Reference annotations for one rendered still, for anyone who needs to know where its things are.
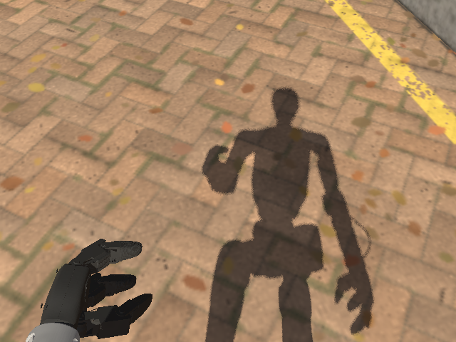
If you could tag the robot left forearm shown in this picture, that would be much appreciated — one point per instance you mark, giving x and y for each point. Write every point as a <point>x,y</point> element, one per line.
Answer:
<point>53,332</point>

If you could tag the robot left hand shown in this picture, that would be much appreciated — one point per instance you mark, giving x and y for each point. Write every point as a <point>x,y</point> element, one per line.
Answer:
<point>74,290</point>

